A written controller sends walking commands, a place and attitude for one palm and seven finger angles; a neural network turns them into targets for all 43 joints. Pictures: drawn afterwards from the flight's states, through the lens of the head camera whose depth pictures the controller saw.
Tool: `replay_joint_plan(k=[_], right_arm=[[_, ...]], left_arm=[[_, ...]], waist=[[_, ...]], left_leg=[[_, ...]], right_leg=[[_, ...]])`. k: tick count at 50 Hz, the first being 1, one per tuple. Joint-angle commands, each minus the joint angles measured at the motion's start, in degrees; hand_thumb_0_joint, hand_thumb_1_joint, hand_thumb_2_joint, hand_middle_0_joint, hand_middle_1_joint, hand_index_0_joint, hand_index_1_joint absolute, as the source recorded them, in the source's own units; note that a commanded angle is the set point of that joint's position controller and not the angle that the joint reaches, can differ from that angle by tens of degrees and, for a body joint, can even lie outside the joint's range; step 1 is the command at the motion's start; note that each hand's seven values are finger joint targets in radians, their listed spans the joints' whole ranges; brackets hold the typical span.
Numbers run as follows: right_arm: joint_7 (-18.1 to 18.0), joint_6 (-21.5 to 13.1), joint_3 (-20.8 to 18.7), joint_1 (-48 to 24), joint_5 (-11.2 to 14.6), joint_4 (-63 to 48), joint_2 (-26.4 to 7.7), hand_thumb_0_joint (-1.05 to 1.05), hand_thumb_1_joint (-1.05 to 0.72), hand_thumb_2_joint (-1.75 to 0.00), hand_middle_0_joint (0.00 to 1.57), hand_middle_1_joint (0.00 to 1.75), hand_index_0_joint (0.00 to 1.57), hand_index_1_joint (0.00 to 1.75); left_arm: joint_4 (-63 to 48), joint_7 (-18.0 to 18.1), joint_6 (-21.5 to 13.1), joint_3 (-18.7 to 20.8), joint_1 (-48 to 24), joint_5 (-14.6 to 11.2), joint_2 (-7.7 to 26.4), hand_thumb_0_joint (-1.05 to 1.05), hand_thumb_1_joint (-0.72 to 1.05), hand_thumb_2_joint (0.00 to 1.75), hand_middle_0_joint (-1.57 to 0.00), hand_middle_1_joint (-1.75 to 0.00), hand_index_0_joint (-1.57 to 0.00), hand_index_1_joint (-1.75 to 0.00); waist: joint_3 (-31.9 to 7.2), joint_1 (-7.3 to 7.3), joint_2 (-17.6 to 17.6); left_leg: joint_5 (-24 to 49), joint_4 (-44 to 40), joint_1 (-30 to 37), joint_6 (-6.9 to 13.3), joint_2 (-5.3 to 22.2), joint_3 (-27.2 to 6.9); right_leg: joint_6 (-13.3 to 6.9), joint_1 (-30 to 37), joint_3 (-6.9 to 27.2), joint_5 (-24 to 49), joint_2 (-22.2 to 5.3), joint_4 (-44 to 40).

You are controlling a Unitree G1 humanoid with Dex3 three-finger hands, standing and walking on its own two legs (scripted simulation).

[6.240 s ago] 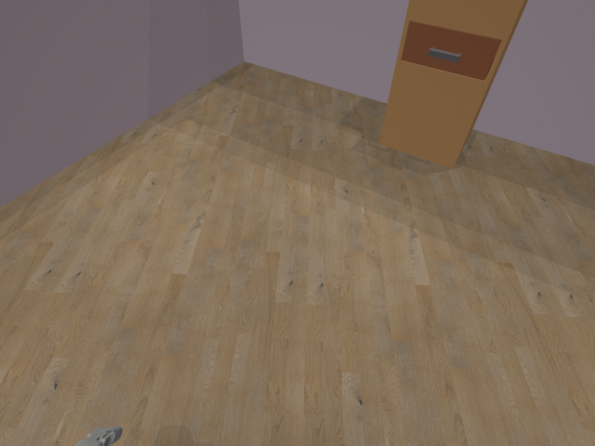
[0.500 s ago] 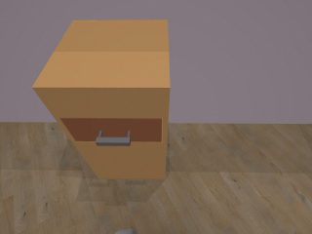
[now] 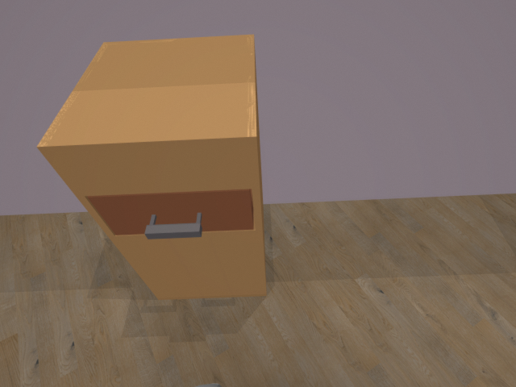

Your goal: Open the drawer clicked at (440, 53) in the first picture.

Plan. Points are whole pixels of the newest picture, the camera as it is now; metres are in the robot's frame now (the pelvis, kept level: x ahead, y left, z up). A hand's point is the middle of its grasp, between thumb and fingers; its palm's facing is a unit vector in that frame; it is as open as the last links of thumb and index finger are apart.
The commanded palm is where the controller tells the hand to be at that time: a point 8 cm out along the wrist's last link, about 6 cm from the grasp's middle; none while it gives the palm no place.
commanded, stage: come to a stop and stand still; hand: left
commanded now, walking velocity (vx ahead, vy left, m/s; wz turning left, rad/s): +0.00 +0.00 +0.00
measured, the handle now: (175, 224) +0.50 +0.25 -0.18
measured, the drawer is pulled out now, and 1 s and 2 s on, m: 0.00 0.00 0.00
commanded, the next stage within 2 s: look again from close up in 0.64 s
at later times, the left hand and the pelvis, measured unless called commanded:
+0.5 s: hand out of the picture -0.04 +0.14 -0.16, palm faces +0.06 -0.98 -0.20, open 7.3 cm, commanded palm none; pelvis -0.03 -0.03 +0.01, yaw +1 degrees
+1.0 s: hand out of the picture -0.03 +0.17 -0.17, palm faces +0.05 -0.98 -0.17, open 7.4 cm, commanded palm none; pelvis -0.03 +0.01 +0.01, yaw +1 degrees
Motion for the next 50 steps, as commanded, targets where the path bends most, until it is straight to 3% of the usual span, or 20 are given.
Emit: replay_joint_plan(k=[1,4,7,8,10,11,12,14,18,23,33,36,37,38,39,41,42,43,45,50], right_arm=[[0.3,0.1,-0.9,0.1,-0.3,-3.7,-3.3,0.00,-0.90,-0.90,0.20,0.30,0.20,0.30],[-0.1,-0.5,-0.4,4.2,0.1,-0.4,-3.0,0.00,-0.90,-0.90,0.20,0.30,0.20,0.30],[-0.5,-1.2,0.4,5.4,0.2,1.2,-2.8,0.00,-0.90,-0.90,0.20,0.30,0.20,0.30],[-0.6,-1.6,0.6,6.5,0.2,2.2,-2.4,0.00,-0.90,-0.90,0.20,0.30,0.20,0.30],[-1.0,-2.9,1.2,7.9,-0.1,3.8,-3.9,0.00,-0.90,-0.90,0.20,0.30,0.20,0.30],[-1.3,-3.0,1.2,7.2,-0.1,4.1,-4.7,0.00,-0.90,-0.90,0.20,0.30,0.20,0.30],[-1.4,-2.9,1.3,7.0,-0.2,4.5,-4.7,0.00,-0.90,-0.90,0.20,0.30,0.20,0.30],[-1.4,-2.8,1.7,7.0,0.0,5.8,-3.6,0.00,-0.90,-0.90,0.20,0.30,0.20,0.30],[-1.3,-2.2,1.9,8.2,-0.1,6.5,-3.1,0.00,-0.90,-0.90,0.20,0.30,0.20,0.30],[-1.2,-1.9,1.9,10.4,-0.3,7.1,-2.8,0.00,-0.90,-0.90,0.20,0.30,0.20,0.30],[-1.3,-2.5,2.1,12.4,-0.2,7.4,-1.7,0.00,-0.90,-0.90,0.20,0.30,0.20,0.30],[-1.5,-3.0,2.3,12.7,-0.1,7.5,-1.4,0.00,-0.90,-0.90,0.20,0.30,0.20,0.30],[-0.5,-4.3,2.3,5.7,0.1,3.6,-3.2,0.00,-0.90,-0.90,0.20,0.30,0.20,0.30],[0.0,-3.7,2.9,7.5,0.6,1.3,-1.3,0.00,-0.90,-0.90,0.20,0.30,0.20,0.30],[-0.4,-3.6,2.9,12.3,-0.1,1.6,0.3,0.00,-0.90,-0.90,0.20,0.30,0.20,0.30],[-0.5,-3.9,2.7,13.9,-0.3,2.6,-0.9,0.00,-0.90,-0.90,0.20,0.30,0.20,0.30],[-0.6,-4.1,2.8,14.3,-0.2,2.6,-1.5,0.00,-0.90,-0.90,0.20,0.30,0.20,0.30],[-0.6,-4.2,2.8,14.0,-0.3,2.5,-1.8,0.00,-0.90,-0.90,0.20,0.30,0.20,0.30],[-0.7,-4.2,3.1,12.9,-0.3,2.3,-2.3,0.00,-0.90,-0.90,0.20,0.30,0.20,0.30],[-0.7,-4.3,3.1,13.0,-0.3,1.9,-3.7,0.00,-0.90,-0.90,0.20,0.30,0.20,0.30]], left_arm=[[-3.4,0.4,-1.4,1.3,-0.3,0.5,9.8,0.00,0.90,0.90,-0.20,-0.30,-0.20,-0.30],[-2.3,0.4,-1.8,0.4,-0.3,0.0,7.0,0.00,0.90,0.90,-0.20,-0.30,-0.20,-0.30],[-0.7,0.4,-2.2,0.3,2.7,-0.4,6.9,0.00,0.90,0.90,-0.20,-0.30,-0.20,-0.30],[0.0,0.4,-2.3,0.2,2.9,-0.6,6.4,0.00,0.90,0.90,-0.20,-0.30,-0.20,-0.30],[1.2,0.3,-2.4,-0.2,4.8,-1.2,4.8,0.00,0.90,0.90,-0.20,-0.30,-0.20,-0.30],[1.6,0.4,-2.3,-0.4,5.2,-1.3,4.3,0.00,0.90,0.90,-0.20,-0.30,-0.20,-0.30],[1.9,0.4,-2.3,-0.4,5.0,-1.2,4.1,0.00,0.90,0.90,-0.20,-0.30,-0.20,-0.30],[3.4,0.3,-2.0,-0.4,4.3,-1.2,4.8,0.00,0.90,0.90,-0.20,-0.30,-0.20,-0.30],[4.8,0.1,-1.9,-0.8,4.6,-1.1,4.7,0.00,0.90,0.90,-0.20,-0.30,-0.20,-0.30],[5.5,0.1,-1.9,-0.9,5.6,-0.9,4.2,0.00,0.90,0.90,-0.20,-0.30,-0.20,-0.30],[6.6,0.2,-2.3,-1.1,8.7,-0.9,2.2,0.00,0.90,0.90,-0.20,-0.30,-0.20,-0.30],[6.9,0.2,-2.6,-1.2,9.6,-1.0,1.6,0.00,0.90,0.90,-0.20,-0.30,-0.20,-0.30],[8.0,2.5,-4.7,-1.6,14.1,0.3,3.1,0.00,0.90,0.90,-0.20,-0.30,-0.20,-0.30],[7.4,2.1,-5.6,-1.7,13.1,-0.1,5.9,0.00,0.90,0.90,-0.20,-0.30,-0.20,-0.30],[5.7,1.9,-5.4,-1.5,12.0,-0.3,4.8,0.00,0.90,0.90,-0.20,-0.30,-0.20,-0.30],[4.6,1.5,-4.9,-1.6,9.6,-0.6,3.7,0.00,0.90,0.90,-0.20,-0.30,-0.20,-0.30],[4.2,1.3,-4.7,-1.6,9.3,-0.8,3.2,0.00,0.90,0.90,-0.20,-0.30,-0.20,-0.30],[3.8,1.2,-4.2,-1.8,8.6,-0.7,2.8,0.00,0.90,0.90,-0.20,-0.30,-0.20,-0.30],[3.7,0.9,-3.7,-2.0,9.5,-0.7,2.3,0.00,0.90,0.90,-0.20,-0.30,-0.20,-0.30],[3.4,0.7,-3.0,-2.2,10.4,-0.5,2.1,0.00,0.90,0.90,-0.20,-0.30,-0.20,-0.30]], waist=[[-0.2,-0.17,-17.2],[-0.2,-1.21,-13.2],[-1.8,-0.31,-10.8],[-2.4,-0.50,-8.6],[-4.7,0.38,-0.1],[-5.4,1.06,0.0],[-4.8,1.04,-1.2],[-2.7,1.14,3.1],[0.9,0.60,-1.1],[3.1,0.05,-4.4],[2.3,0.14,-3.4],[0.5,0.30,-2.8],[3.1,2.90,-3.0],[-0.6,-0.51,-7.6],[-5.2,-1.25,-7.4],[-8.6,-1.64,-7.4],[-8.0,-1.75,-6.4],[-5.3,-1.39,-2.0],[-0.6,-0.35,0.9],[2.3,0.31,-1.6]], left_leg=[[-12.7,11.5,0.7,0.7,-1.4,-4.7],[-7.8,11.1,2.1,0.5,-1.7,-4.2],[-4.4,0.3,5.3,0.0,-1.6,-3.3],[0.3,-4.9,8.4,0.1,-1.4,-3.6],[18.0,-9.4,14.1,1.6,2.7,-8.0],[19.3,-9.0,14.0,2.0,4.0,-8.2],[15.2,-9.2,13.5,1.6,3.8,-7.1],[11.6,-11.2,11.0,1.6,3.0,-7.4],[2.4,-12.7,9.9,0.9,1.6,-6.1],[-0.7,-12.8,10.2,1.0,0.8,-5.4],[0.6,-13.4,10.1,1.3,1.1,-5.6],[3.7,-13.5,10.8,1.5,1.6,-5.9],[2.5,0.2,3.7,-0.3,0.9,-3.2],[-0.6,-1.1,5.7,0.3,0.0,-3.3],[-3.3,-1.9,7.1,1.5,-1.1,-3.8],[1.8,-3.7,8.7,1.8,-1.1,-4.1],[5.0,-4.7,9.5,2.0,-0.5,-5.3],[7.1,-5.4,9.0,2.2,0.2,-5.7],[8.8,-6.7,5.8,2.5,1.1,-7.2],[5.8,-9.7,2.9,3.3,1.7,-9.0]], right_leg=[[-8.8,-8.4,13.7,14.2,-14.5,-18.2],[-7.6,-4.2,7.8,24.9,-11.0,-14.3],[-6.9,0.3,7.0,27.0,-10.2,-11.8],[-6.0,0.4,6.8,25.4,-9.6,-10.9],[-2.6,-0.1,5.0,22.5,-5.7,-8.6],[-1.8,1.1,4.8,20.6,-5.0,-9.6],[-1.6,1.0,5.4,18.4,-4.9,-11.4],[-1.3,2.7,4.5,15.8,-5.0,-12.1],[-1.6,0.3,6.2,5.9,-4.9,-16.8],[-1.5,-3.5,7.3,-2.4,-4.9,-19.6],[-1.5,-3.7,6.4,0.7,-4.5,-18.0],[-1.6,-2.0,6.0,5.8,-4.4,-16.6],[0.7,-0.7,9.5,32.4,-8.9,-14.4],[-0.8,1.7,9.6,41.9,-12.0,-13.5],[-2.0,5.0,9.4,37.4,-11.7,-11.7],[-3.8,4.5,6.2,26.0,-8.8,-10.5],[-3.6,2.9,5.6,20.5,-7.0,-9.9],[-3.2,1.0,4.2,15.9,-5.7,-9.3],[-2.8,-0.7,3.7,11.7,-4.5,-8.7],[-2.1,-0.7,3.0,8.7,-3.8,-8.3]])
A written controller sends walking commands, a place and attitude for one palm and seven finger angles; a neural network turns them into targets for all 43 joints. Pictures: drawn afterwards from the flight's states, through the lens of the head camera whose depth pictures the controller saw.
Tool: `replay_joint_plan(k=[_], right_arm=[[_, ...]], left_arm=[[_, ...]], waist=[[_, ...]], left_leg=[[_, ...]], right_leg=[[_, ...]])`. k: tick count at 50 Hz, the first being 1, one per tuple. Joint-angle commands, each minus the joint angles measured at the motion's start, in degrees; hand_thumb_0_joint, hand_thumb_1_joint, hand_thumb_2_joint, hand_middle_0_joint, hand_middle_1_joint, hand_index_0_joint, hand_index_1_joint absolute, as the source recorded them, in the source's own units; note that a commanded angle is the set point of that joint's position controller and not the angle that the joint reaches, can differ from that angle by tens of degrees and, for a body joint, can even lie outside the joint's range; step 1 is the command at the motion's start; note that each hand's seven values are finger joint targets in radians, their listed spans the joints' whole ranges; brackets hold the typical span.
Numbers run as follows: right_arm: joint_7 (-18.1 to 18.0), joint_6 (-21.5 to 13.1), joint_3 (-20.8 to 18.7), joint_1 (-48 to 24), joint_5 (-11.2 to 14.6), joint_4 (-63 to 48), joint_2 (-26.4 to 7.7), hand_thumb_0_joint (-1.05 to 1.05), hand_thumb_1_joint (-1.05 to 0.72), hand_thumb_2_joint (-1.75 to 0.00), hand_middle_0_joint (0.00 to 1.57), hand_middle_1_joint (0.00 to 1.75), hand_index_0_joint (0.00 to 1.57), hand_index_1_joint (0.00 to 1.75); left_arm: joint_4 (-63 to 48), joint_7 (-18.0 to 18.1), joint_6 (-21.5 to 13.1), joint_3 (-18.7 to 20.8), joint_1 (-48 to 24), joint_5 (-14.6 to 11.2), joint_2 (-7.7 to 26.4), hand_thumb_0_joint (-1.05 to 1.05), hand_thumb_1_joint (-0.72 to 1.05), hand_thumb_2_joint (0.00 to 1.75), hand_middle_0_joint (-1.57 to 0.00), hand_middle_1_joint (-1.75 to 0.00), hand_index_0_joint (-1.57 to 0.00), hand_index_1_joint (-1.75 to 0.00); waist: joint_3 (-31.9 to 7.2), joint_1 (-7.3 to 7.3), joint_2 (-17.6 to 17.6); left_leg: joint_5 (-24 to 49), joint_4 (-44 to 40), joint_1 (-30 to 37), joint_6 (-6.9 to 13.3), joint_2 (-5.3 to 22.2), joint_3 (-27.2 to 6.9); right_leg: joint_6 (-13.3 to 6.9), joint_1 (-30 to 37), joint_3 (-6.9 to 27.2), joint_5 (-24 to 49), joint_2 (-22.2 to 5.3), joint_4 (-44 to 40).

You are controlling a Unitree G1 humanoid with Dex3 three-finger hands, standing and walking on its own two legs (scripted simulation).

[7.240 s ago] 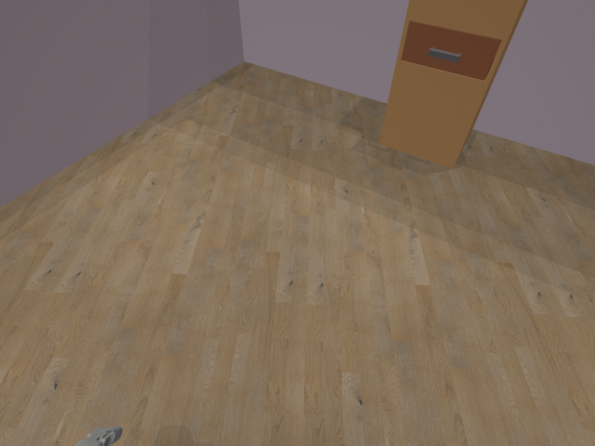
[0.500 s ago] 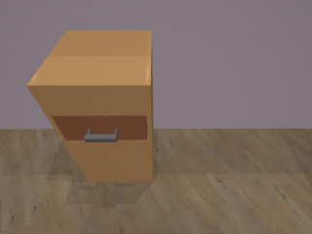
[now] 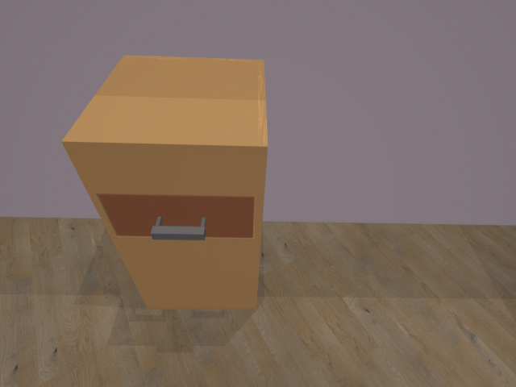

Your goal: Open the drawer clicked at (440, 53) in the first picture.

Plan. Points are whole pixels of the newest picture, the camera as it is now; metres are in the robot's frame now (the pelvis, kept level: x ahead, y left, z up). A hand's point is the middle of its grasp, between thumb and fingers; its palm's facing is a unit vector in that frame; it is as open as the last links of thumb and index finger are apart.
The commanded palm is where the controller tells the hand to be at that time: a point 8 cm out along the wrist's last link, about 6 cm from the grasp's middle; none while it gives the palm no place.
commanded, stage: look again from close up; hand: left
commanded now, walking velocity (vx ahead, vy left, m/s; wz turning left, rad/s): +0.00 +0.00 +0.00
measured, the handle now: (180, 226) +0.54 +0.23 -0.19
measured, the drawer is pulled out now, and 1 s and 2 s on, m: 0.00 0.00 0.00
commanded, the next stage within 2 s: raise the hand with hooked fingers in 0.20 s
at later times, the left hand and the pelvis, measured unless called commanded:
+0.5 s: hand (115, 371) +0.16 +0.23 -0.05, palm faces -0.03 -0.71 -0.71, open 7.6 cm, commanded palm +0.11 +0.26 -0.04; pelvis -0.02 +0.02 -0.01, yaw +0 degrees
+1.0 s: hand (114, 318) +0.22 +0.24 -0.01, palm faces +0.20 -0.01 -0.98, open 10.2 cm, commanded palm +0.18 +0.24 +0.03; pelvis +0.00 -0.03 -0.06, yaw +2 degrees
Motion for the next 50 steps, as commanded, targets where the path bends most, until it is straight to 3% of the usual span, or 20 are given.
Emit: replay_joint_plan(k=[1,13,14,15,16,17,18,19,20,23,24,26,28,29,34,38,41,43,46,50], right_arm=[[0.1,-1.0,-0.8,2.8,0.0,-2.5,-5.9,0.00,-0.90,-0.90,0.20,0.30,0.20,0.30],[0.5,-0.9,-1.1,2.0,0.0,-2.9,-7.7,0.00,-0.90,-0.90,0.20,0.30,0.20,0.30],[0.5,-1.0,-1.1,1.9,0.0,-2.8,-7.7,0.00,-0.90,-0.90,0.20,0.30,0.20,0.30],[0.6,-1.4,-1.0,-4.1,0.9,-6.5,-8.7,0.00,-0.90,-0.90,0.20,0.30,0.20,0.30],[-1.8,-9.7,-1.0,-2.5,3.8,-25.7,-16.0,0.00,-0.90,-0.90,0.20,0.30,0.20,0.30],[-4.2,-15.8,0.1,-8.1,3.4,-22.4,-11.9,0.00,-0.90,-0.90,0.20,0.30,0.20,0.30],[-4.7,-18.1,-1.3,-7.0,3.8,-18.5,-12.3,0.00,-0.90,-0.90,0.20,0.30,0.20,0.30],[-4.8,-17.9,-1.0,-6.5,5.0,-17.7,-8.3,0.00,-0.90,-0.90,0.20,0.30,0.20,0.30],[-4.4,-18.3,-1.4,-7.2,4.7,-22.9,-10.5,0.00,-0.90,-0.90,0.20,0.30,0.20,0.30],[-3.5,-16.6,-2.5,-9.2,1.2,-26.8,-13.4,0.00,-0.90,-0.90,0.20,0.30,0.20,0.30],[-2.9,-14.9,-3.0,-9.8,0.1,-28.8,-13.1,0.00,-0.90,-0.90,0.20,0.30,0.20,0.30],[-1.1,-11.4,-4.3,-11.9,-1.2,-32.6,-12.4,0.00,-0.90,-0.90,0.20,0.30,0.20,0.30],[1.1,-6.7,-5.0,-14.2,-1.2,-35.5,-11.8,0.00,-0.90,-0.90,0.20,0.30,0.20,0.30],[1.9,-4.2,-4.5,-15.7,-1.1,-36.5,-11.6,0.00,-0.90,-0.90,0.20,0.30,0.20,0.30],[3.5,0.6,-4.3,-18.9,-2.2,-40.7,-11.2,0.00,-0.90,-0.90,0.20,0.30,0.20,0.30],[2.1,1.8,-4.7,-18.0,-4.7,-40.5,-9.9,0.00,-0.90,-0.90,0.20,0.30,0.20,0.30],[1.2,0.6,-4.8,-17.0,-4.5,-39.7,-10.1,0.00,-0.90,-0.90,0.20,0.30,0.20,0.30],[1.4,0.7,-4.5,-16.9,-5.0,-39.1,-10.4,0.00,-0.90,-0.90,0.20,0.30,0.20,0.30],[1.8,1.9,-4.4,-17.6,-4.1,-39.0,-10.6,0.00,-0.90,-0.90,0.20,0.30,0.20,0.30],[1.1,4.4,-3.4,-19.1,-0.6,-40.3,-10.1,0.00,-0.90,-0.90,0.20,0.30,0.20,0.30]], left_arm=[[-2.5,-0.2,-0.2,0.6,4.0,0.0,5.1,0.00,0.90,0.90,-0.20,-0.30,-0.20,-0.30],[-3.5,-0.7,0.3,0.5,4.7,0.3,5.6,0.00,0.90,0.90,-0.20,-0.30,-0.20,-0.30],[-3.4,-0.7,0.2,0.5,4.9,0.3,5.6,0.00,0.90,0.90,-0.20,-0.30,-0.20,-0.30],[-2.0,1.6,-0.5,0.0,6.3,0.9,7.7,0.00,0.90,0.90,-0.20,-0.30,-0.20,-0.30],[-90.3,3.0,-10.4,3.0,-40.0,10.5,28.4,0.00,0.88,0.89,-0.20,-0.32,-0.20,-0.32],[-74.4,7.3,-5.7,2.9,-11.5,11.8,23.1,0.00,0.85,0.88,-0.20,-0.33,-0.20,-0.33],[-72.0,10.4,-1.8,0.6,-8.5,8.4,17.3,0.00,0.83,0.87,-0.21,-0.34,-0.21,-0.34],[-57.5,10.6,4.3,-7.1,10.7,10.2,3.0,0.00,0.81,0.86,-0.21,-0.36,-0.21,-0.36],[-72.0,10.9,2.8,-8.2,-2.4,11.3,6.0,0.00,0.78,0.85,-0.21,-0.37,-0.21,-0.37],[-64.8,15.6,1.9,-1.5,2.4,28.1,15.4,0.00,0.71,0.82,-0.21,-0.42,-0.21,-0.42],[-61.0,16.8,2.0,-1.0,1.8,33.9,15.4,0.00,0.69,0.81,-0.22,-0.43,-0.22,-0.43],[-54.1,18.7,1.7,-2.4,14.1,43.0,11.0,0.00,0.64,0.79,-0.22,-0.47,-0.22,-0.47],[-53.2,19.7,1.1,-0.3,24.1,50.4,11.3,0.00,0.60,0.77,-0.22,-0.50,-0.22,-0.50],[-55.2,20.0,0.7,0.0,23.7,53.1,12.3,0.00,0.57,0.76,-0.22,-0.51,-0.22,-0.51],[-69.3,23.3,-1.7,4.4,13.6,61.8,19.4,0.00,0.46,0.71,-0.23,-0.58,-0.23,-0.58],[-83.5,28.5,-6.9,8.1,-8.2,63.9,25.2,0.00,0.36,0.67,-0.24,-0.64,-0.24,-0.64],[-86.0,30.1,-10.8,6.3,-9.2,61.1,23.8,0.00,0.29,0.64,-0.24,-0.69,-0.24,-0.69],[-86.2,30.3,-11.8,7.0,-9.3,60.6,24.8,0.00,0.25,0.62,-0.25,-0.72,-0.25,-0.72],[-77.5,29.2,-6.4,6.6,-5.7,59.6,23.4,0.00,0.18,0.59,-0.25,-0.76,-0.25,-0.76],[-72.1,22.8,6.0,5.7,4.3,55.1,22.3,0.00,0.08,0.55,-0.26,-0.82,-0.26,-0.82]], waist=[[5.8,0.65,0.9],[4.9,0.95,1.9],[4.2,1.11,1.3],[8.8,2.76,0.5],[-21.5,-4.64,17.3],[-18.0,1.95,22.4],[-14.1,-0.16,16.6],[-6.5,-0.02,9.2],[-1.7,-1.23,6.4],[-0.4,-0.92,-2.5],[0.2,-0.36,-7.4],[1.6,3.75,-12.6],[-3.0,8.40,-11.2],[-5.0,9.21,-10.4],[-11.0,9.04,-2.0],[-21.2,4.10,4.6],[-22.6,1.76,8.6],[-22.0,1.07,6.8],[-19.2,1.32,3.1],[-19.8,5.29,-5.8]], left_leg=[[6.8,-8.7,-5.2,1.3,5.1,-6.4],[-3.7,-15.4,-6.1,2.1,5.7,-8.8],[-3.0,-15.2,-5.5,2.1,5.6,-8.7],[8.1,-3.3,-7.1,0.2,4.9,-3.4],[11.2,-9.9,12.6,1.1,0.6,-3.5],[11.5,-11.1,14.2,-1.2,3.7,-4.8],[0.6,-13.3,6.2,-3.3,3.8,-5.8],[-4.1,-13.0,0.5,-1.0,3.2,-5.2],[-8.4,-10.9,-4.2,-0.5,1.6,-5.9],[-11.6,-4.2,-11.1,0.6,-0.6,-6.8],[-12.6,-2.4,-14.2,0.2,-1.1,-6.2],[-9.2,1.1,-17.7,-0.3,-2.1,-3.3],[-2.2,2.9,-17.4,-0.7,-2.7,-1.2],[0.4,3.7,-18.2,-1.0,-2.8,-0.6],[4.0,8.1,-18.3,-0.1,-2.8,-0.8],[3.8,17.6,-12.3,1.1,-3.1,-2.9],[2.0,22.6,-9.4,1.3,-3.3,-3.3],[1.9,24.5,-10.6,1.4,-3.5,-4.2],[1.4,21.7,-15.9,1.3,-3.6,-3.1],[7.2,14.4,-19.0,1.1,-3.9,-1.2]], right_leg=[[-2.2,-1.3,4.1,3.7,-4.3,-4.6],[-1.2,0.4,2.8,3.5,-4.3,-4.8],[-1.2,0.5,2.9,4.0,-4.5,-5.0],[-1.0,-3.5,5.7,12.2,-6.9,-6.7],[-3.1,-0.6,4.1,10.0,1.0,1.5],[-3.7,-7.6,-0.7,-1.3,0.6,6.8],[-2.8,-10.4,-2.5,-6.4,1.4,9.6],[-2.2,-13.3,-2.0,-6.6,1.4,8.2],[-1.9,-12.3,-1.4,-3.5,0.8,5.4],[-2.7,-18.4,2.7,-10.6,2.1,3.9],[-2.6,-20.9,2.3,-14.7,2.4,4.4],[-3.4,-22.8,3.1,-17.6,3.2,4.9],[-5.0,-19.2,6.3,-12.7,3.4,5.0],[-5.3,-18.1,6.6,-9.0,2.8,6.8],[-5.4,-19.7,8.8,-1.0,2.4,11.4],[-4.6,-29.0,11.1,-2.5,2.1,15.8],[-4.7,-36.3,12.1,-5.5,1.7,16.5],[-4.8,-37.9,12.9,-4.9,2.1,16.8],[-3.8,-31.4,10.1,-1.1,2.2,15.8],[-2.6,-11.7,10.8,15.6,2.1,12.3]])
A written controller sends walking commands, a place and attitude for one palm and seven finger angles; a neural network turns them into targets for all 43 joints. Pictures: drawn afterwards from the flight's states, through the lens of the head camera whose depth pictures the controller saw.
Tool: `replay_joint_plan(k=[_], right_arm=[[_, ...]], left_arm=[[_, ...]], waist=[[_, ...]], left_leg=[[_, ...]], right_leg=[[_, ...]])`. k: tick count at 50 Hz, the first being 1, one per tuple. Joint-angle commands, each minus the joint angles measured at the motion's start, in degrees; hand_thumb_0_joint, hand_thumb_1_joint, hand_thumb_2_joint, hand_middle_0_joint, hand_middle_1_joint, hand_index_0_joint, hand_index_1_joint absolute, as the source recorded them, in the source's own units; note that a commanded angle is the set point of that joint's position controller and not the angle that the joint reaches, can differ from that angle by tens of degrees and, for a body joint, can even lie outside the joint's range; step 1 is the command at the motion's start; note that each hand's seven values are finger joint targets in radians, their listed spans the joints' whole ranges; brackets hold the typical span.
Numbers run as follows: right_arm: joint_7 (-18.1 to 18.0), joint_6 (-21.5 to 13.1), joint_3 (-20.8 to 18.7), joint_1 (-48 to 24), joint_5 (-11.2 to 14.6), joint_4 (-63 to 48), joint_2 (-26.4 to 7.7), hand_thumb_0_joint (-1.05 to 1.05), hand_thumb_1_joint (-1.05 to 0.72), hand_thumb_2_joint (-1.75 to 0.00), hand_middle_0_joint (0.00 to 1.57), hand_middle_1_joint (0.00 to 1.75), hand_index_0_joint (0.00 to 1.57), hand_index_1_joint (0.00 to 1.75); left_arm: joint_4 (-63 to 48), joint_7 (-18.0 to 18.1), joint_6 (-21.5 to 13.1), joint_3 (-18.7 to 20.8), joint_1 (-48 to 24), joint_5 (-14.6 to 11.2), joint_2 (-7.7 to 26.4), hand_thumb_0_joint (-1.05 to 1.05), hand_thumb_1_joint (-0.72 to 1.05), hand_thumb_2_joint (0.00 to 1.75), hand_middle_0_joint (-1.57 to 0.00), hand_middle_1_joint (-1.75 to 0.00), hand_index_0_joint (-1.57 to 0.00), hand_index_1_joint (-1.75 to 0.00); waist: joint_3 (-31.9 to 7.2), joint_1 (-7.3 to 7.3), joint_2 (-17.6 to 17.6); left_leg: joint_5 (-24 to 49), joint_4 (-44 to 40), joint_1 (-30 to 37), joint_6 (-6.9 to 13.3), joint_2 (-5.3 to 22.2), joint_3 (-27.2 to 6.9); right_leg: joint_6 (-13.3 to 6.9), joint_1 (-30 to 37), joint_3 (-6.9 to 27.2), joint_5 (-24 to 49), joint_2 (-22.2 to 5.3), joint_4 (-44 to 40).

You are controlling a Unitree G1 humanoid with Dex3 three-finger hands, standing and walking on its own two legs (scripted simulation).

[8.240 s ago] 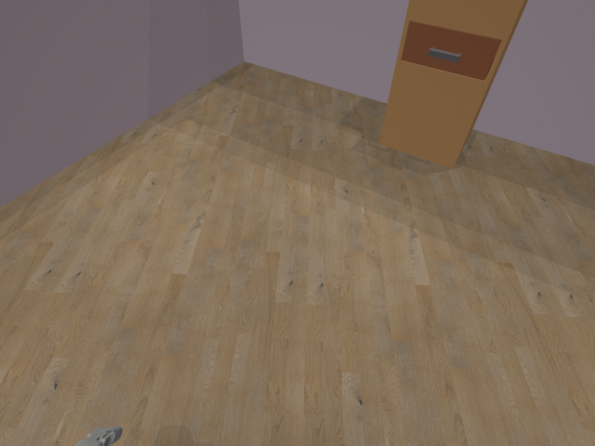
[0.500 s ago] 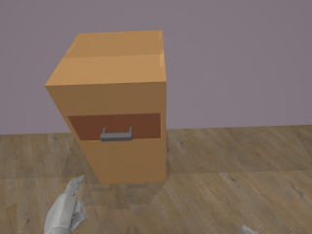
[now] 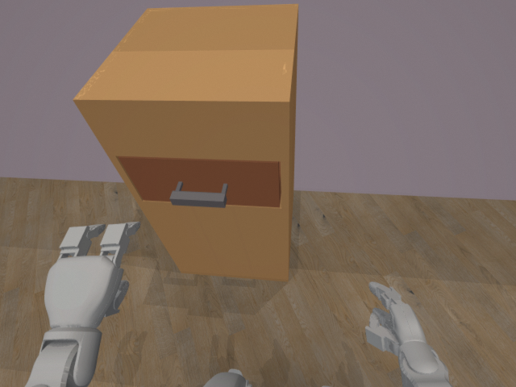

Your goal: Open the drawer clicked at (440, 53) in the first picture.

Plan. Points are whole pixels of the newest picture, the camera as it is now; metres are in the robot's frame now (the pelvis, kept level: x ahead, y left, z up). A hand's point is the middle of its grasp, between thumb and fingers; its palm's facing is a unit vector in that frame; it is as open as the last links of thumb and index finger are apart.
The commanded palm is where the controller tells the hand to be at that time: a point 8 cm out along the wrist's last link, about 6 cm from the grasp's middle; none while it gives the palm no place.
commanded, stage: raise the hand with hooked fingers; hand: left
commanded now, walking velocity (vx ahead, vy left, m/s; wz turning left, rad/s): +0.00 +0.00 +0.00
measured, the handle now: (200, 192) +0.55 +0.24 -0.13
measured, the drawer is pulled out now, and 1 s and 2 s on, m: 0.00 0.00 0.00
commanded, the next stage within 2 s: move the hooked fingers above the handle in 1.20 s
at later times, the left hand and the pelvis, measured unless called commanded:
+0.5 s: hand (112, 225) +0.30 +0.26 +0.10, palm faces +0.14 -0.07 -0.99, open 13.1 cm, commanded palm +0.28 +0.25 +0.15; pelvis +0.03 +0.02 +0.04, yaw -3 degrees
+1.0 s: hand (108, 198) +0.33 +0.27 +0.13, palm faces -0.02 -0.09 -1.00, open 13.8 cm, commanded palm +0.31 +0.27 +0.19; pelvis +0.02 +0.04 +0.06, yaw -2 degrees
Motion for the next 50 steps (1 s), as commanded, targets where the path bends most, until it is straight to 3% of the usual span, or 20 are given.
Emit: replay_joint_plan(k=[1,3,6,7,9,11,13,15,18,21,23,25,28,33,40,44,48,50], right_arm=[[-1.5,-0.4,-1.7,-3.4,2.9,-9.7,-7.1,0.00,-0.90,-0.90,0.20,0.30,0.20,0.30],[-2.2,-0.4,-0.5,-4.6,3.3,-9.5,-7.6,0.00,-0.90,-0.90,0.20,0.30,0.20,0.30],[-2.7,-1.4,-0.2,-3.2,2.5,-7.9,-7.3,0.00,-0.90,-0.90,0.20,0.30,0.20,0.30],[-2.7,-1.7,-0.5,-2.9,2.0,-7.6,-7.3,0.00,-0.90,-0.90,0.20,0.30,0.20,0.30],[-3.0,-2.2,-1.0,-2.5,1.0,-7.1,-7.1,0.00,-0.90,-0.90,0.20,0.30,0.20,0.30],[-2.9,-2.9,-1.8,-1.2,0.6,-6.4,-6.7,0.00,-0.90,-0.90,0.20,0.30,0.20,0.30],[-2.4,-3.3,-2.8,-0.2,0.2,-5.9,-6.8,0.00,-0.90,-0.90,0.20,0.30,0.20,0.30],[-2.0,-3.1,-3.7,0.3,0.7,-5.3,-7.0,0.00,-0.90,-0.90,0.20,0.30,0.20,0.30],[-1.3,-2.4,-4.4,-0.1,1.8,-5.1,-7.7,0.00,-0.90,-0.90,0.20,0.30,0.20,0.30],[-1.4,-1.8,-4.4,-1.0,3.4,-5.3,-8.3,0.00,-0.90,-0.90,0.20,0.30,0.20,0.30],[-2.0,-1.5,-3.9,-2.2,4.2,-5.8,-8.6,0.00,-0.90,-0.90,0.20,0.30,0.20,0.30],[-2.5,-1.0,-3.3,-2.3,4.3,-5.9,-8.5,0.00,-0.90,-0.90,0.20,0.30,0.20,0.30],[-3.0,-0.5,-2.5,-2.5,3.9,-6.3,-8.3,0.00,-0.90,-0.90,0.20,0.30,0.20,0.30],[-3.1,0.1,-1.6,-1.4,3.8,-5.4,-7.6,0.00,-0.90,-0.90,0.20,0.30,0.20,0.30],[-3.0,0.2,-1.5,-0.4,4.7,-4.7,-7.7,0.00,-0.90,-0.90,0.20,0.30,0.20,0.30],[-2.2,0.3,-1.7,0.6,4.6,-5.3,-8.1,0.00,-0.90,-0.90,0.20,0.30,0.20,0.30],[-2.0,0.2,-2.0,0.7,4.2,-5.8,-8.6,0.00,-0.90,-0.90,0.20,0.30,0.20,0.30],[-2.0,-0.1,-2.1,1.0,4.0,-5.5,-8.3,0.00,-0.90,-0.90,0.20,0.30,0.20,0.30]], left_arm=[[-7.2,-5.4,10.7,4.4,4.7,-5.4,8.6,0.00,0.06,0.54,-0.26,-0.84,-0.26,-0.84],[-6.5,-9.5,11.8,4.9,6.4,-7.1,9.9,0.00,0.01,0.52,-0.26,-0.87,-0.26,-0.87],[-9.4,-12.6,8.7,4.8,3.3,-6.0,11.0,0.00,-0.06,0.49,-0.27,-0.92,-0.27,-0.92],[-11.5,-12.8,6.9,4.8,1.0,-5.3,11.2,0.00,-0.08,0.48,-0.27,-0.93,-0.27,-0.93],[-15.1,-11.4,3.3,6.1,-4.7,-4.1,12.6,0.00,-0.13,0.46,-0.27,-0.96,-0.27,-0.96],[-15.8,-9.0,-0.5,7.7,-5.9,-3.5,12.7,0.00,-0.17,0.44,-0.28,-0.99,-0.28,-0.99],[-16.9,-5.9,-2.5,10.3,-7.4,-3.0,14.1,0.00,-0.22,0.42,-0.28,-1.02,-0.28,-1.02],[-14.5,-3.6,-2.0,10.1,-8.1,-2.9,12.9,0.00,-0.27,0.40,-0.28,-1.05,-0.28,-1.05],[-9.4,-2.9,2.3,9.3,-9.7,-3.5,11.7,0.00,-0.34,0.37,-0.29,-1.10,-0.29,-1.10],[-7.9,-5.9,7.9,4.6,-13.7,-4.8,10.2,0.00,-0.41,0.34,-0.29,-1.14,-0.29,-1.14],[-7.3,-9.4,10.9,2.3,-16.8,-5.6,10.1,0.00,-0.45,0.32,-0.30,-1.17,-0.30,-1.17],[-8.4,-12.7,12.2,0.2,-21.0,-5.4,10.7,0.00,-0.50,0.30,-0.30,-1.20,-0.30,-1.20],[-9.8,-16.2,11.7,0.5,-26.6,-4.3,12.7,0.00,-0.50,0.30,-0.30,-1.20,-0.30,-1.20],[-6.1,-18.0,9.6,3.5,-32.2,-3.1,15.7,0.00,-0.50,0.30,-0.30,-1.20,-0.30,-1.20],[-2.0,-21.0,9.7,0.7,-41.0,-5.0,14.2,0.00,-0.50,0.30,-0.30,-1.20,-0.30,-1.20],[-0.5,-24.0,9.2,-1.4,-35.7,-5.5,11.5,0.00,-0.50,0.30,-0.30,-1.20,-0.30,-1.20],[-4.0,-24.6,6.1,1.3,-35.4,-6.0,14.1,0.00,-0.50,0.30,-0.30,-1.20,-0.30,-1.20],[-6.1,-23.4,4.1,2.8,-36.5,-5.5,15.5,0.00,-0.50,0.30,-0.30,-1.20,-0.30,-1.20]], waist=[[-12.9,-0.46,-11.9],[-10.4,-0.44,-15.0],[-8.4,-0.71,-13.3],[-8.2,-0.85,-10.3],[-8.9,-1.12,-6.2],[-10.7,-1.21,-1.7],[-13.2,-1.31,-0.4],[-13.0,-1.94,-0.4],[-12.4,-2.06,-2.6],[-11.6,-1.95,-3.5],[-9.9,-2.26,-5.9],[-8.8,-2.39,-4.7],[-8.2,-2.17,-2.4],[-6.5,-1.20,0.0],[-6.8,-2.32,-0.8],[-6.8,-1.77,-2.4],[-6.8,-1.28,-3.2],[-8.2,-0.82,-1.2]], left_leg=[[18.5,-13.4,9.5,2.8,-3.8,1.0],[18.3,-15.1,9.2,2.9,-3.7,1.2],[18.6,-17.5,10.8,2.9,-3.6,1.5],[19.3,-17.8,12.2,3.0,-3.6,1.3],[19.3,-17.9,14.3,3.2,-3.8,1.0],[21.0,-17.3,17.3,3.2,-4.1,0.8],[23.0,-16.4,19.2,3.1,-4.1,0.6],[23.1,-16.3,19.2,2.8,-4.1,0.8],[24.0,-17.3,19.0,2.7,-3.8,1.2],[25.1,-19.9,20.6,2.7,-3.4,1.6],[25.3,-21.6,21.7,3.0,-3.2,1.6],[25.9,-23.4,24.4,3.2,-2.7,1.5],[26.5,-25.1,27.3,3.2,-2.4,1.2],[27.3,-27.6,29.2,2.5,-2.1,0.5],[27.5,-29.9,31.0,2.1,-1.9,0.0],[28.7,-30.2,31.2,2.1,-1.7,-0.1],[29.1,-30.4,30.9,2.3,-1.8,-0.2],[30.0,-30.1,31.7,2.3,-1.9,-0.6]], right_leg=[[1.3,22.9,10.7,32.8,-0.9,-17.9],[2.3,26.8,12.1,39.8,-1.8,-18.3],[3.2,28.1,11.1,43.6,-2.9,-19.1],[2.8,27.4,10.8,42.3,-2.9,-19.6],[2.3,26.0,10.8,37.9,-2.9,-20.8],[1.5,24.0,9.8,35.7,-2.2,-20.6],[0.8,22.5,9.0,34.3,-1.6,-20.1],[0.7,21.2,8.1,34.2,-1.5,-19.8],[0.8,21.7,6.6,35.0,-1.0,-20.2],[1.1,24.1,5.3,34.8,-1.0,-21.7],[1.4,25.4,5.1,34.1,-0.9,-23.4],[1.4,25.3,4.1,31.7,-1.0,-24.5],[1.1,25.3,3.3,28.3,-0.8,-25.8],[0.4,26.2,2.2,25.8,-0.2,-27.5],[0.4,27.4,1.2,24.6,0.1,-29.6],[0.4,28.0,0.8,24.7,0.0,-30.0],[0.4,28.8,1.1,25.3,0.1,-30.4],[0.3,28.6,1.2,25.5,0.0,-29.9]])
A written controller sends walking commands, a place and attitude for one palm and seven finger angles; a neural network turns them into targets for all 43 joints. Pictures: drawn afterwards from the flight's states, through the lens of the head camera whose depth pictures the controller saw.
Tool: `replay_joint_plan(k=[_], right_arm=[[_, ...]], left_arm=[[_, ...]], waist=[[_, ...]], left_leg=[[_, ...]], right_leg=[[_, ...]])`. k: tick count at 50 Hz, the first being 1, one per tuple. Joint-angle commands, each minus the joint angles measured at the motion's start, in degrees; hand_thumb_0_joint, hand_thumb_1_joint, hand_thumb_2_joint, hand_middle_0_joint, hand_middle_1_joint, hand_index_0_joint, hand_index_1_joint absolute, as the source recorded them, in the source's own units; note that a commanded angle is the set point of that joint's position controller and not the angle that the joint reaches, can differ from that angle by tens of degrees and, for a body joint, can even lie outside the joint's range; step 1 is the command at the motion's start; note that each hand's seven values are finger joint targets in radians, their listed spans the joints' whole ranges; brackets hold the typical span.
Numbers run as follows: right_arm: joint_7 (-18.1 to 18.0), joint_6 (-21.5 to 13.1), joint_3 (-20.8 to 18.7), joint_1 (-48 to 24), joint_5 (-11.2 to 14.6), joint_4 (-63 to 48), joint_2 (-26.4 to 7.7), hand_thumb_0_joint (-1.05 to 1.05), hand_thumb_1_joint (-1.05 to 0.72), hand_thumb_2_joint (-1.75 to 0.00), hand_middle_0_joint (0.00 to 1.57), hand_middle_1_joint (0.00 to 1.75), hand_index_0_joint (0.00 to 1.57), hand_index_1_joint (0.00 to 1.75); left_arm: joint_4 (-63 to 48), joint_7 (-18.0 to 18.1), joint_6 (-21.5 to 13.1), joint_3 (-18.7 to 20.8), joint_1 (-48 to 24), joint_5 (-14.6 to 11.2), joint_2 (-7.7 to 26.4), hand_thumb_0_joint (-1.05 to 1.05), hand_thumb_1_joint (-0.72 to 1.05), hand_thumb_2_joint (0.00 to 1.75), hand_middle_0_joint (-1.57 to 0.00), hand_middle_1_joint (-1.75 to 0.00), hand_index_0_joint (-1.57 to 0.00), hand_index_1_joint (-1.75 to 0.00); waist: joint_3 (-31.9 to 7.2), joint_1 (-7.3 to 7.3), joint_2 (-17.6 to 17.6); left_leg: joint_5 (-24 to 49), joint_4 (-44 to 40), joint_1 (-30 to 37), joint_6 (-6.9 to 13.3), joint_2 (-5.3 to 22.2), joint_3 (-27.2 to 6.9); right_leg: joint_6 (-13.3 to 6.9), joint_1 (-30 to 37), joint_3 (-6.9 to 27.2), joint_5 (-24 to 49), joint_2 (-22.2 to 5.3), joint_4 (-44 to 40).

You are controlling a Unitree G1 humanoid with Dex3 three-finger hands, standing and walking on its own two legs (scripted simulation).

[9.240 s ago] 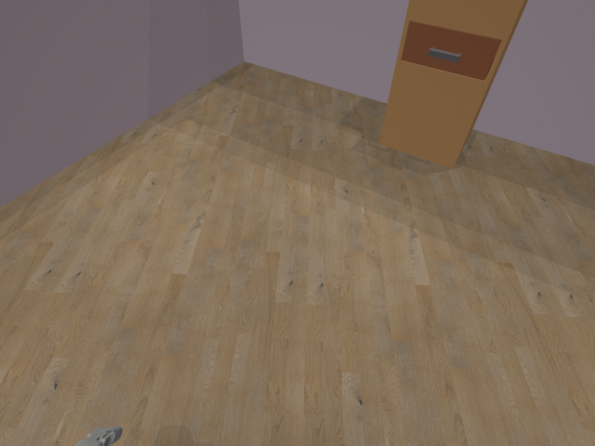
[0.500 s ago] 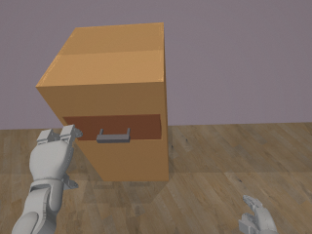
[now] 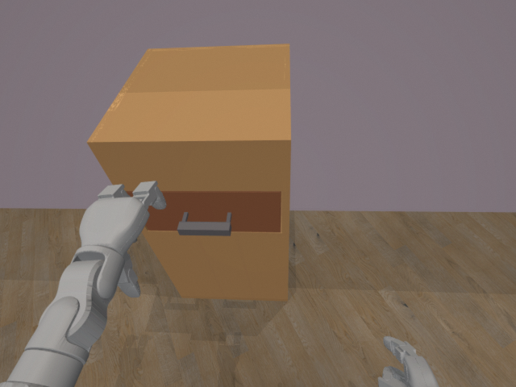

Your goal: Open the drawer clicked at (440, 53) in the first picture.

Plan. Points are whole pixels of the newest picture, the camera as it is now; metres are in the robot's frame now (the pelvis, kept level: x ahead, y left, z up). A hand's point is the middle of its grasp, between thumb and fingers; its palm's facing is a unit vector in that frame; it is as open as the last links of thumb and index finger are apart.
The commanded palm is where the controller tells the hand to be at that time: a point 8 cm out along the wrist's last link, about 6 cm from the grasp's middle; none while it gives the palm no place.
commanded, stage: raise the hand with hooked fingers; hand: left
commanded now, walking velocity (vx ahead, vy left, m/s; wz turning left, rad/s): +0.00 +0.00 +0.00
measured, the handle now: (206, 222) +0.52 +0.22 -0.18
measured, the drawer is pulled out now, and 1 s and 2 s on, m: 0.00 0.00 0.00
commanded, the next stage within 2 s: move the hooked fingers above the handle in 0.20 s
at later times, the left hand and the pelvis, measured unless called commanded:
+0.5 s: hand (153, 247) +0.31 +0.22 +0.04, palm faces -0.07 -0.08 -0.99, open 13.9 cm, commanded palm +0.30 +0.23 +0.10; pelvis +0.00 -0.02 +0.00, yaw +0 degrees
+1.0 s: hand (175, 231) +0.38 +0.22 -0.02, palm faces -0.03 -0.06 -1.00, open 13.8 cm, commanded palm +0.36 +0.23 +0.03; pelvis +0.01 -0.02 -0.03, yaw -1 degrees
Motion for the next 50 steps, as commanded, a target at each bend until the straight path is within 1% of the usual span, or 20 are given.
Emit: replay_joint_plan(k=[1,3,9,15,16,17,19,21,23,27,31,35,37,40,41,42,43,44,46,50], right_arm=[[-0.4,-3.2,-2.9,-7.0,-0.6,-8.9,-6.7,0.00,-0.90,-0.90,0.20,0.30,0.20,0.30],[-0.5,-3.5,-3.1,-6.8,-0.6,-8.5,-6.7,0.00,-0.90,-0.90,0.20,0.30,0.20,0.30],[-0.2,-4.0,-3.8,-6.4,0.0,-7.1,-6.6,0.00,-0.90,-0.90,0.20,0.30,0.20,0.30],[-0.3,-3.4,-3.5,-7.4,0.7,-7.5,-7.1,0.00,-0.90,-0.90,0.20,0.30,0.20,0.30],[-0.5,-3.5,-3.4,-7.1,0.6,-7.3,-7.2,0.00,-0.90,-0.90,0.20,0.30,0.20,0.30],[-0.9,-3.3,-3.2,-6.9,0.7,-7.2,-7.3,0.00,-0.90,-0.90,0.20,0.30,0.20,0.30],[-1.3,-3.3,-2.9,-6.6,0.6,-7.2,-7.5,0.00,-0.90,-0.90,0.20,0.30,0.20,0.30],[-1.9,-3.3,-2.8,-6.3,0.3,-6.8,-7.3,0.00,-0.90,-0.90,0.20,0.30,0.20,0.30],[-2.2,-3.7,-3.1,-5.7,-0.1,-6.6,-7.1,0.00,-0.90,-0.90,0.20,0.30,0.20,0.30],[-2.5,-4.3,-4.0,-4.1,-0.5,-5.5,-6.2,0.00,-0.90,-0.90,0.20,0.30,0.20,0.30],[-2.1,-4.6,-5.0,-1.9,-0.4,-4.2,-6.5,0.00,-0.90,-0.90,0.20,0.30,0.20,0.30],[-1.9,-4.3,-5.5,0.1,0.0,-3.5,-7.4,0.00,-0.90,-0.90,0.20,0.30,0.20,0.30],[-2.0,-4.0,-5.8,1.2,-0.1,-3.5,-7.8,0.00,-0.90,-0.90,0.20,0.30,0.20,0.30],[-2.3,-3.6,-6.3,2.5,-0.4,-3.4,-7.9,0.00,-0.90,-0.90,0.20,0.30,0.20,0.30],[-2.3,-3.4,-6.5,2.9,-0.6,-3.4,-7.9,0.00,-0.90,-0.90,0.20,0.30,0.20,0.30],[-2.2,-3.5,-6.6,3.2,-0.7,-3.3,-7.7,0.00,-0.90,-0.90,0.20,0.30,0.20,0.30],[-2.1,-3.4,-6.8,3.7,-0.9,-3.0,-7.8,0.00,-0.90,-0.90,0.20,0.30,0.20,0.30],[-2.0,-3.3,-6.8,4.0,-1.0,-2.8,-7.7,0.00,-0.90,-0.90,0.20,0.30,0.20,0.30],[-1.9,-3.2,-6.9,4.8,-0.9,-2.2,-7.7,0.00,-0.90,-0.90,0.20,0.30,0.20,0.30],[-0.8,-2.6,-7.3,5.8,-1.2,-1.8,-7.8,0.00,-0.90,-0.90,0.20,0.30,0.20,0.30]], left_arm=[[-15.3,3.6,-4.7,8.6,-15.1,0.9,12.6,0.00,-0.50,0.30,-0.30,-1.20,-0.30,-1.20],[-15.9,5.8,-5.7,10.8,-16.1,1.2,14.3,0.00,-0.50,0.30,-0.30,-1.20,-0.30,-1.20],[-12.8,9.6,-4.0,9.2,-15.8,1.3,11.7,0.00,-0.50,0.30,-0.30,-1.20,-0.30,-1.20],[-10.2,6.6,0.5,4.5,-13.2,0.3,8.7,0.00,-0.50,0.30,-0.30,-1.20,-0.30,-1.20],[-8.2,5.8,0.9,3.2,-13.8,0.3,7.6,0.00,-0.50,0.30,-0.30,-1.20,-0.30,-1.20],[-5.2,5.2,1.1,4.1,-13.4,0.4,8.6,0.00,-0.50,0.30,-0.30,-1.20,-0.30,-1.20],[-2.9,4.3,0.2,5.0,-15.8,1.2,10.0,0.00,-0.50,0.30,-0.30,-1.20,-0.30,-1.20],[-1.5,4.5,-1.6,6.5,-19.6,2.1,12.1,0.00,-0.50,0.30,-0.30,-1.20,-0.30,-1.20],[-2.4,5.5,-4.6,8.2,-22.9,2.7,13.8,0.00,-0.50,0.30,-0.30,-1.20,-0.30,-1.20],[-0.6,9.3,-9.1,9.8,-24.9,3.8,13.6,0.00,-0.50,0.30,-0.30,-1.20,-0.30,-1.20],[5.5,12.6,-9.2,8.8,-26.1,4.2,11.4,0.00,-0.50,0.30,-0.30,-1.20,-0.30,-1.20],[13.9,13.4,-6.7,6.4,-28.9,4.9,10.3,0.00,-0.50,0.30,-0.30,-1.20,-0.30,-1.20],[15.5,13.3,-6.1,6.0,-30.2,5.2,10.5,0.00,-0.50,0.30,-0.30,-1.20,-0.30,-1.20],[15.6,13.4,-7.7,8.5,-31.2,5.3,13.2,0.00,-0.50,0.30,-0.30,-1.20,-0.30,-1.20],[15.0,13.7,-8.5,8.4,-31.6,5.3,12.8,0.00,-0.50,0.30,-0.30,-1.20,-0.30,-1.20],[14.8,14.0,-9.4,8.2,-31.5,5.1,12.0,0.00,-0.50,0.30,-0.30,-1.20,-0.30,-1.20],[15.3,14.5,-10.2,10.1,-30.9,5.3,13.3,0.00,-0.50,0.30,-0.30,-1.20,-0.30,-1.20],[15.8,15.2,-11.0,10.2,-30.3,5.6,13.1,0.00,-0.50,0.30,-0.30,-1.20,-0.30,-1.20],[19.0,16.9,-11.5,11.2,-30.5,6.3,13.3,0.00,-0.50,0.30,-0.30,-1.20,-0.30,-1.20],[22.1,21.0,-10.5,10.6,-32.2,8.7,11.9,0.00,-0.50,0.30,-0.30,-1.20,-0.30,-1.20]], waist=[[-14.5,0.80,-1.5],[-15.1,1.15,-0.3],[-15.9,0.59,0.0],[-13.4,-0.50,-4.0],[-12.5,-0.88,-6.2],[-10.9,-0.91,-8.1],[-10.0,-0.75,-9.3],[-11.2,-0.82,-8.4],[-13.6,-0.48,-5.6],[-18.0,-0.61,-0.3],[-18.6,-2.06,-2.6],[-18.1,-3.48,-5.8],[-20.8,-3.58,-7.1],[-25.3,-3.19,-5.8],[-26.7,-3.22,-5.2],[-26.6,-3.38,-4.6],[-27.3,-3.30,-5.7],[-26.8,-3.23,-4.3],[-24.8,-3.70,-5.0],[-25.4,-3.96,-1.8]], left_leg=[[19.3,-3.0,7.1,-0.4,0.9,-0.7],[18.2,-3.1,6.7,-0.6,0.7,-0.8],[17.0,-2.7,6.4,-0.7,0.5,0.0],[15.1,-3.1,5.0,-0.1,0.2,1.0],[14.6,-2.8,4.5,0.1,0.2,1.2],[12.8,-2.9,2.9,0.2,0.0,1.5],[11.2,-2.5,1.4,0.4,-0.3,1.8],[10.5,-1.6,0.8,0.6,-0.7,2.3],[10.7,-0.4,0.8,0.6,-1.0,2.0],[14.0,2.8,0.4,0.5,-1.2,2.0],[14.3,5.5,-2.6,0.5,-1.0,2.1],[12.0,6.8,-6.6,0.6,-1.0,2.4],[13.1,7.7,-7.2,0.8,-1.0,2.6],[15.6,9.3,-7.9,1.0,-1.2,2.5],[16.6,9.7,-7.9,1.0,-1.2,2.5],[17.3,10.3,-7.8,1.0,-1.1,2.4],[18.0,10.8,-8.8,1.0,-0.9,2.1],[18.2,11.1,-9.1,0.9,-0.9,2.2],[17.0,12.0,-11.3,0.8,-0.6,2.1],[17.2,13.5,-12.0,0.5,-0.2,2.2]], right_leg=[[-3.0,3.8,-2.6,13.8,1.6,-2.7],[-3.1,3.8,-2.6,12.6,1.8,-2.6],[-3.0,2.6,-2.7,12.0,1.7,-2.2],[-2.4,3.5,-2.1,13.0,1.5,-3.4],[-2.2,3.0,-2.2,13.3,1.4,-3.4],[-2.0,2.8,-1.9,12.4,1.3,-3.8],[-1.9,2.1,-1.6,11.3,1.2,-3.7],[-1.8,1.8,-1.1,11.6,1.1,-3.2],[-2.0,1.8,-0.4,12.0,1.0,-2.4],[-2.5,0.3,-0.2,16.2,1.2,0.7],[-2.2,-2.8,-0.6,17.9,1.4,2.7],[-1.9,-4.8,-0.7,16.7,1.4,3.6],[-1.7,-3.6,-0.5,19.4,1.3,4.4],[-1.8,-1.7,0.2,24.3,1.1,6.3],[-1.7,-1.6,0.2,25.6,1.1,7.0],[-1.8,-2.2,0.2,26.9,1.1,7.5],[-1.9,-1.9,0.1,27.2,1.3,8.1],[-1.9,-3.1,0.2,27.5,1.3,8.5],[-2.1,-5.9,-0.4,25.2,1.6,9.4],[-2.8,-10.6,-1.4,21.3,2.3,11.3]])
